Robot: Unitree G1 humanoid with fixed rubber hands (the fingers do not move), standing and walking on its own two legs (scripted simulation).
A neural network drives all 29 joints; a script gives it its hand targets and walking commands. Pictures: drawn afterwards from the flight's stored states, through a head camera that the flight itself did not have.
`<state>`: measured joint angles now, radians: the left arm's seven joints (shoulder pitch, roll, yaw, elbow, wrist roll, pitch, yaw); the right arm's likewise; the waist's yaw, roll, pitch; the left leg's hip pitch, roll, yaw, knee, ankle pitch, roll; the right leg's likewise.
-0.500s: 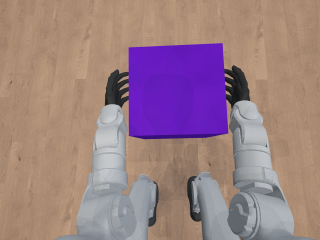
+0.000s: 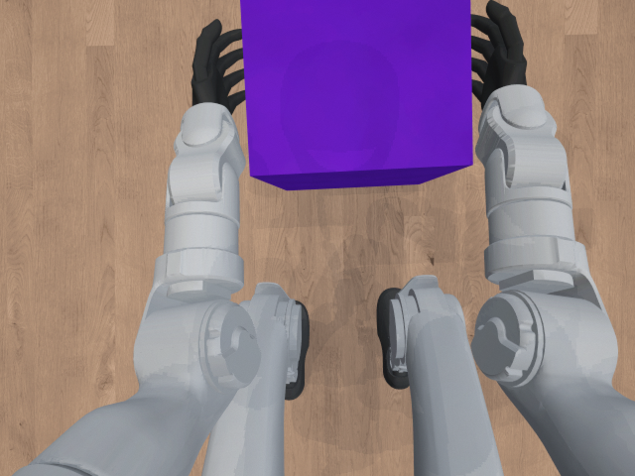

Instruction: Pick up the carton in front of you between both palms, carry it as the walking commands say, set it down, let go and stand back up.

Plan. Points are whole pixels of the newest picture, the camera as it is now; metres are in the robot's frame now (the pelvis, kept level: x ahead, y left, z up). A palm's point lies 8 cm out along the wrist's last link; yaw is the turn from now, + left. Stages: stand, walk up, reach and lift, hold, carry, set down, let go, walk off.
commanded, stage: set down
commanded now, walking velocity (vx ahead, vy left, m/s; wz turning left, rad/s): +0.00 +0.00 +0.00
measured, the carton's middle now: (352, 100) +0.53 -0.03 -0.18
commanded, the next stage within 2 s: none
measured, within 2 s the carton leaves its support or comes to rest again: rests again in 0.88 s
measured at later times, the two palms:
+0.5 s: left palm (255, 111) +0.55 +0.11 -0.26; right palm (461, 99) +0.55 -0.19 -0.26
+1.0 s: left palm (259, 119) +0.55 +0.11 -0.30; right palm (456, 108) +0.55 -0.19 -0.30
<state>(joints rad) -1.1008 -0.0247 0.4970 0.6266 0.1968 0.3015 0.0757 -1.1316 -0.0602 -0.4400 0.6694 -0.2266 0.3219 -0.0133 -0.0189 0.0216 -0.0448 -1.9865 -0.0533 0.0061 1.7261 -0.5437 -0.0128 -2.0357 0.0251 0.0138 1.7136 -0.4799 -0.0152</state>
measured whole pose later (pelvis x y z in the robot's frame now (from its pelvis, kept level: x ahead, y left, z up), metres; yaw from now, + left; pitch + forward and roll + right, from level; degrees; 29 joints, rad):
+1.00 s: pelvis -0.01 +0.00 -0.14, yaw +1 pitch +36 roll +2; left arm -1.50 0.19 0.29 0.92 -0.03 0.24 0.15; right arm -1.52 -0.34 -0.26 0.98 0.00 0.25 -0.02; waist -0.04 0.03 0.42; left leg -2.21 -0.09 0.02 2.23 -0.64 -0.02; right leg -2.26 0.01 0.00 2.21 -0.58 -0.02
